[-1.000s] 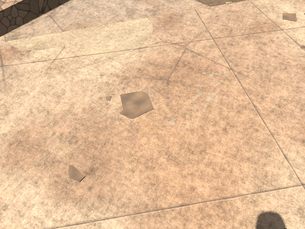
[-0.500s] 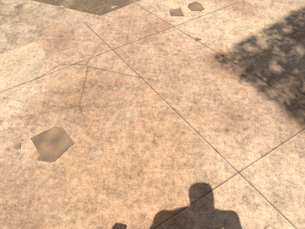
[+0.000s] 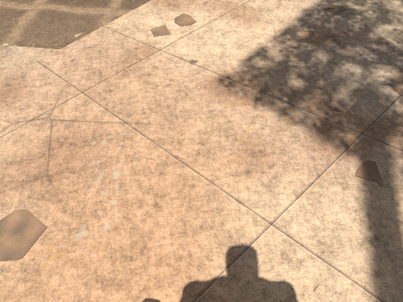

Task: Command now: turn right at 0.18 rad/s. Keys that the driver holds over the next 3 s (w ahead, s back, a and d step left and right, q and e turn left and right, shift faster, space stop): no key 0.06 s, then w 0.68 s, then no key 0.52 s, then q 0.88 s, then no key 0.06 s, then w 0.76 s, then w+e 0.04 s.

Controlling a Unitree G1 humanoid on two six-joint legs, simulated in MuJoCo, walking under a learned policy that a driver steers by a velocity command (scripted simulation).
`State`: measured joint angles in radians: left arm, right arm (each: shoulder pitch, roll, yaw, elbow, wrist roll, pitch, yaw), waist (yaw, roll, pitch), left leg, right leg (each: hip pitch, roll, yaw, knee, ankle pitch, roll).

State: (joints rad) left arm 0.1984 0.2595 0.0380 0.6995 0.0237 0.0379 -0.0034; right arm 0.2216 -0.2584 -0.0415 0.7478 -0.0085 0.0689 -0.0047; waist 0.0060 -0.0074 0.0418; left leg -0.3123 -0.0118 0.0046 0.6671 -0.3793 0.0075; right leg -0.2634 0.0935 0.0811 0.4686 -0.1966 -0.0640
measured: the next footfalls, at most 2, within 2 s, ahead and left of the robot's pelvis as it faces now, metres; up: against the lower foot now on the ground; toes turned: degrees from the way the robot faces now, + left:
left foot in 0.04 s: +0.04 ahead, +0.11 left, +0.00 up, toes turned -1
right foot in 0.36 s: +0.06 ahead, -0.10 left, +0.00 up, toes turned -1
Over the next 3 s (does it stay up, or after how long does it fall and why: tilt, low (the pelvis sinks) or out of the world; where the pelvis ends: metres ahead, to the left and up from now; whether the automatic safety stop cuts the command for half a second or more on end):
stays up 0.56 0.22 0.01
